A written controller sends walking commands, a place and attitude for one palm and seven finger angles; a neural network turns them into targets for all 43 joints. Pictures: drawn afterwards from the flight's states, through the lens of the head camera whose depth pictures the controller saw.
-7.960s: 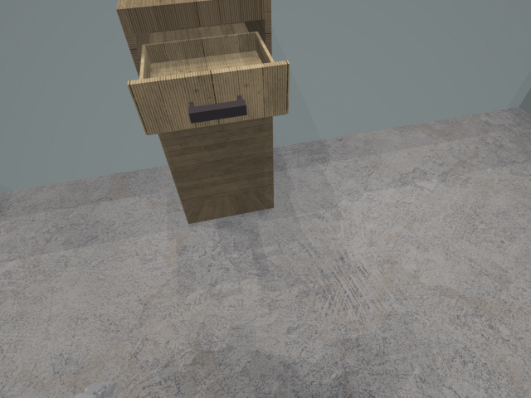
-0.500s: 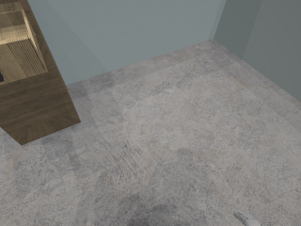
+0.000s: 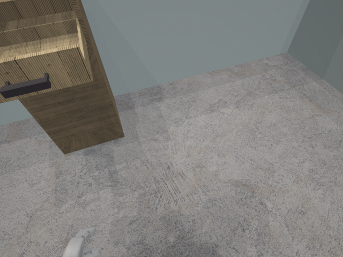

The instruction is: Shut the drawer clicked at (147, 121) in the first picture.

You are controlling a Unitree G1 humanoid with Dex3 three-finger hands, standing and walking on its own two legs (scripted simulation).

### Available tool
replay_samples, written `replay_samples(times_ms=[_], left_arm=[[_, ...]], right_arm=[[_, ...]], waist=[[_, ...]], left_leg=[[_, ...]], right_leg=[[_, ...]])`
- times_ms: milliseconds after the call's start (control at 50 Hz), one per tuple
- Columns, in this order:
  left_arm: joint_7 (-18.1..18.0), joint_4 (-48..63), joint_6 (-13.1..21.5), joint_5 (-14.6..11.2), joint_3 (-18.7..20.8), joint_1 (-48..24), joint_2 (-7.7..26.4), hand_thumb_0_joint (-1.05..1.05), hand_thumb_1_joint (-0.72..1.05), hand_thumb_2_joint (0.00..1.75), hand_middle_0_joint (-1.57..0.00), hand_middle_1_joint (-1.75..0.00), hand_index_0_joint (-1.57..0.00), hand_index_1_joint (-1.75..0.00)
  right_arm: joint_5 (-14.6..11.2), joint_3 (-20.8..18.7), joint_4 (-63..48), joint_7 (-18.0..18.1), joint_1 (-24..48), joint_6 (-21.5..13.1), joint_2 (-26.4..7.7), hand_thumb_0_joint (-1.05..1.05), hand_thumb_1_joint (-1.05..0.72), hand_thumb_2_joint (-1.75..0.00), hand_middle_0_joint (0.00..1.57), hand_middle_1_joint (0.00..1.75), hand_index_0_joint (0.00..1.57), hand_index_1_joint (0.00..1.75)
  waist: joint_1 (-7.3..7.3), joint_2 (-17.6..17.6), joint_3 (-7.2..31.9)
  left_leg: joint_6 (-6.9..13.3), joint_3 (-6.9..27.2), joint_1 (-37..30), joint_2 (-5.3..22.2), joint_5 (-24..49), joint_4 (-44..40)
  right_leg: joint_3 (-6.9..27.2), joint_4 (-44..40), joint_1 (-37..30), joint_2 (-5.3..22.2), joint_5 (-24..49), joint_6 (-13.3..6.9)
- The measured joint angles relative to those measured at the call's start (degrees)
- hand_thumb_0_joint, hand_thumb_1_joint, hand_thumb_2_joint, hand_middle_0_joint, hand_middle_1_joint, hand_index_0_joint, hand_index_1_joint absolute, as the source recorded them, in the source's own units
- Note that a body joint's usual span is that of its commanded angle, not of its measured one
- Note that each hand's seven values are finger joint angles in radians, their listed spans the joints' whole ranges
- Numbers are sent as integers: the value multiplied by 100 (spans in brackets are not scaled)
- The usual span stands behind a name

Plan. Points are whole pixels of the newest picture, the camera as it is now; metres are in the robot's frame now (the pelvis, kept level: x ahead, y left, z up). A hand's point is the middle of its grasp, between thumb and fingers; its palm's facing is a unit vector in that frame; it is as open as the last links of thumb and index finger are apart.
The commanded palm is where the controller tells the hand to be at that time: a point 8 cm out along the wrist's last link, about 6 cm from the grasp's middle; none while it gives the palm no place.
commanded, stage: turn to face it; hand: left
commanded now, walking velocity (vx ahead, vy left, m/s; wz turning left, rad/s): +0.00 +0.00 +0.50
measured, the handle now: (26, 83) +0.61 +0.48 +0.05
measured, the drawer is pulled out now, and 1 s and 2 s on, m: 0.30 0.30 0.30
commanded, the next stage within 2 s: take the last steps up to it in 0.34 s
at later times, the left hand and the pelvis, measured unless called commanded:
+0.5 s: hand out of the picture -0.08 +0.22 -0.18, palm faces +0.32 -0.92 -0.24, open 7.4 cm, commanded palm none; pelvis -0.03 +0.02 +0.00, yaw +15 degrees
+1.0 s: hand out of the picture +0.09 +0.23 -0.15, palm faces +0.25 -0.95 -0.19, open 7.4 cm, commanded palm none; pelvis +0.06 +0.04 +0.01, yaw +15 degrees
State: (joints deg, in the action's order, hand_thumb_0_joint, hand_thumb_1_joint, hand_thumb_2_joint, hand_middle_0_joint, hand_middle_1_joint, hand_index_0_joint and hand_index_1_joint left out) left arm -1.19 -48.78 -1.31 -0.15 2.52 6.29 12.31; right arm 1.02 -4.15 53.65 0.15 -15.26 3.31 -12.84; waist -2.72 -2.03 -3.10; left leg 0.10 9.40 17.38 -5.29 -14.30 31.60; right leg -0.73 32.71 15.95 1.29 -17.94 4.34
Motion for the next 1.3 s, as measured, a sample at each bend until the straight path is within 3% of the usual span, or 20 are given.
replay_samples(times_ms=[40, 80, 140, 220, 320, 420, 480, 520, 560, 640, 720, 840, 980, 1060, 1120, 1180, 1300], left_arm=[[-22, 9, 90, 46, -51, -8, -103, 1, 90, 90, -20, -30, -20, -30], [-32, 9, 103, 62, -106, 72, -193, 1, 90, 90, -20, -30, -20, -30], [-31, -55, 79, 67, -138, 242, -282, 1, 90, 90, -20, -30, -20, -30], [-29, -169, 76, 84, -137, 446, -322, 1, 90, 90, -20, -30, -20, -30], [-24, -328, 91, 139, -104, 701, -299, 1, 90, 90, -20, -30, -20, -30], [-10, -544, 69, 190, -31, 944, -155, 1, 90, 90, -20, -30, -20, -30], [-20, -699, 12, 141, 33, 1117, -28, 1, 90, 90, -20, -30, -20, -30], [-34, -848, -96, 99, 77, 1144, 112, 1, 90, 90, -20, -30, -20, -30], [-29, -979, -190, 121, 100, 1206, 178, 1, 90, 90, -20, -30, -20, -30], [92, -1180, -166, 156, 81, 1237, 161, 1, 91, 90, -20, -30, -19, -30], [146, -1200, -42, 164, 27, 1173, 70, 1, 91, 90, -20, -30, -19, -30], [174, -1161, -16, 149, -9, 917, -88, 1, 91, 90, -20, -30, -19, -30], [230, -1031, 37, 108, -30, 439, -284, 1, 91, 90, -20, -30, -19, -30], [251, -889, 256, 107, -24, 222, -330, 1, 91, 90, -20, -30, -19, -30], [195, -842, 503, 88, -28, 134, -386, 1, 91, 90, -20, -30, -20, -30], [127, -921, 515, 55, -44, 334, -465, 0, 90, 90, -20, -30, -20, -30], [-13, -1169, 549, 69, 29, 865, -386, -1, 95, 90, -20, -30, -20, -30]], right_arm=[[-25, -75, 74, 8, -11, 51, -90, 1, -90, -90, 20, 30, 20, 30], [-8, -142, 104, -4, -49, 118, -166, 1, -90, -90, 20, 30, 20, 30], [24, -202, 155, -70, -47, 175, -267, 1, -91, -90, 20, 30, 20, 30], [35, -210, 199, -117, -15, 199, -299, 1, -91, -90, 19, 30, 20, 30], [20, -155, 248, -106, 183, 229, -255, 1, -91, -90, 19, 30, 20, 30], [-36, -49, 192, -66, 549, 133, -155, 1, -91, -90, 19, 30, 20, 30], [-52, 42, 86, -48, 685, -42, -103, 1, -91, -90, 19, 30, 20, 30], [-16, 92, 87, -24, 769, -151, 37, 1, -91, -90, 19, 30, 20, 30], [23, 181, 77, -5, 750, -205, 154, 0, -91, -90, 19, 30, 20, 30], [20, 286, 125, 85, 498, -349, 325, 0, -91, -90, 20, 30, 20, 30], [-24, 247, 259, 167, 149, -503, 350, 0, -93, -90, 20, 30, 21, 30], [-7, 255, 621, 174, -489, -559, 390, 0, -93, -90, 20, 30, 20, 30], [62, 237, 1048, 182, -1114, -534, 420, 0, -91, -90, 20, 30, 20, 30], [54, 235, 1257, 162, -1386, -508, 415, 0, -91, -90, 20, 30, 20, 30], [-17, 215, 1377, 97, -1311, -399, 434, 1, -91, -90, 20, 30, 20, 30], [-3, 121, 1328, 55, -1071, -319, 377, 1, -91, -90, 20, 30, 20, 30], [73, 13, 918, 21, -449, -303, 278, 1, -91, -90, 19, 30, 20, 30]], waist=[[-14, -142, -56], [-42, -171, -47], [-36, -178, -13], [-2, -112, 15], [178, 48, -39], [420, 222, -143], [479, 264, -107], [529, 458, -127], [592, 508, -64], [531, 412, 126], [458, 379, 231], [329, 371, 274], [21, 175, 125], [-77, 19, 35], [-38, -69, -93], [44, -66, -7], [108, -77, 246]], left_leg=[[-113, -66, 312, 15, -812, 864], [-195, -309, 697, 21, -1251, 2079], [-310, -595, 1038, 240, -935, 3354], [-426, -676, 1086, 549, -522, 3731], [-463, -779, 714, 735, -783, 2893], [-366, -1059, 130, 680, -1133, 1480], [-221, -1228, -447, 636, -408, 122], [98, -1274, -453, 518, -521, 164], [227, -1304, -562, 514, -597, 135], [279, -1236, -969, 479, -362, -465], [358, -1184, -1342, 344, -139, -1035], [366, -1161, -1762, 210, -111, -1457], [191, -1162, -2081, 286, -440, -1457], [4, -1148, -1980, 483, -1067, -674], [134, -993, -987, 627, -1447, 1789], [179, -1023, 16, 748, -839, 3389], [-37, -1030, 1214, 1097, 268, 3397]], right_leg=[[-156, -18, -59, -20, 128, -377], [-312, -39, -169, 98, 78, -538], [-480, -265, -383, 230, 141, -557], [-723, -451, -529, 360, 216, -545], [-945, -476, -523, 509, 233, -507], [-1095, -281, -347, 647, 189, -380], [-1218, 96, -164, 704, 22, -228], [-910, 812, 104, 718, -704, -148], [-601, 1749, 418, 549, -1155, -155], [-345, 2949, 880, 389, -567, -159], [-211, 3123, 1136, 410, -59, -111], [-246, 2648, 1319, 465, 205, -70], [-416, 1186, 1125, 422, 184, -196], [-569, 103, 575, 225, 566, -418], [-773, 391, 459, 124, 522, -784], [-854, 23, 57, 44, 409, -847], [-968, -1022, -653, -135, 676, -877]])
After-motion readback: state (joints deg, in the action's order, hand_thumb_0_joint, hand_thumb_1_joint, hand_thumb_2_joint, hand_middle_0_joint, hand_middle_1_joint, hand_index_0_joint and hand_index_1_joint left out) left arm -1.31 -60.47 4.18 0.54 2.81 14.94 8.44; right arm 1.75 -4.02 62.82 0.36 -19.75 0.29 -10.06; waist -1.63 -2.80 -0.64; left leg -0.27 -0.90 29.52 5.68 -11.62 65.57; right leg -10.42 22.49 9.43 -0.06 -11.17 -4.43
